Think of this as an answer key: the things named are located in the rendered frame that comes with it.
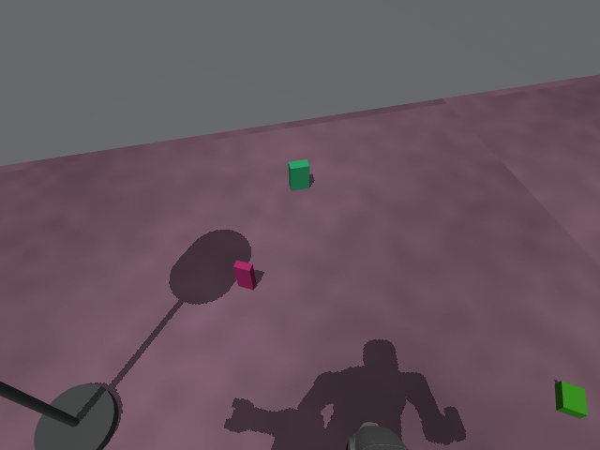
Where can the floor lamp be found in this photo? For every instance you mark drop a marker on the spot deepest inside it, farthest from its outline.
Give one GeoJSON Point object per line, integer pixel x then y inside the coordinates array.
{"type": "Point", "coordinates": [82, 418]}

